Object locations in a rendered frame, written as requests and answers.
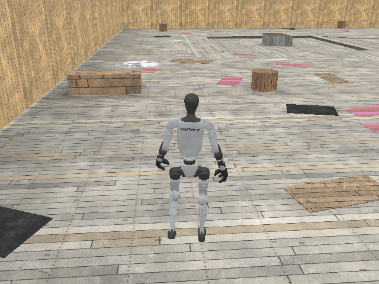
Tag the left robot forearm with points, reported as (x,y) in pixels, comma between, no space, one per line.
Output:
(161,153)

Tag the robot left thigh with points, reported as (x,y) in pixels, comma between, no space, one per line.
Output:
(175,177)

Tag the robot right thigh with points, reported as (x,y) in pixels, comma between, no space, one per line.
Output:
(203,179)

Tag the right robot hand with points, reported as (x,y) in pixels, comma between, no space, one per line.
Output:
(223,173)

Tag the right robot upper arm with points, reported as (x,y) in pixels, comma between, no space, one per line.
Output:
(208,125)

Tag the left robot upper arm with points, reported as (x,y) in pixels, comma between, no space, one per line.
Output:
(168,134)

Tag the right robot forearm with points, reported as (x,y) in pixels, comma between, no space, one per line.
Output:
(220,159)

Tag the robot thigh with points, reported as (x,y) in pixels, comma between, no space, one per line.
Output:
(175,177)
(203,179)

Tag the left robot hand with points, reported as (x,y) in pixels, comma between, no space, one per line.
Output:
(163,161)

